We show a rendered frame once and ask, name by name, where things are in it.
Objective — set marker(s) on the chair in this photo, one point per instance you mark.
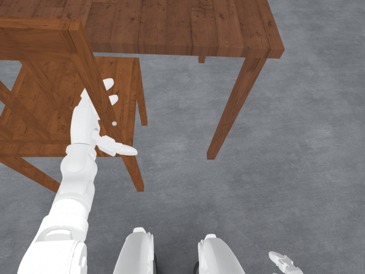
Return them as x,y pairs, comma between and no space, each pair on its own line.
57,64

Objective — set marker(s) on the robot right thigh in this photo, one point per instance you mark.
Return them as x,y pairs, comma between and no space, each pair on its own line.
215,255

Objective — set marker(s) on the left robot forearm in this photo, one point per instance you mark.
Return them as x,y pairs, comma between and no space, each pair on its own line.
68,216

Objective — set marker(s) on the table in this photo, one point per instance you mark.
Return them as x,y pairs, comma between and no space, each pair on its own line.
212,28

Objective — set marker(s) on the left robot upper arm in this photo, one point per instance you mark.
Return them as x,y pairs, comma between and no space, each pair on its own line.
56,257

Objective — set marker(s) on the right robot shin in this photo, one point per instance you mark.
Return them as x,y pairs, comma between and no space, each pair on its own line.
200,269

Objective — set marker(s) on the robot right hand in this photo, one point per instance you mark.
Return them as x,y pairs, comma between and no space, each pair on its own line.
285,264

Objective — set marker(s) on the robot left hand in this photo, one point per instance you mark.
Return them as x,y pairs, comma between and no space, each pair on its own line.
85,120

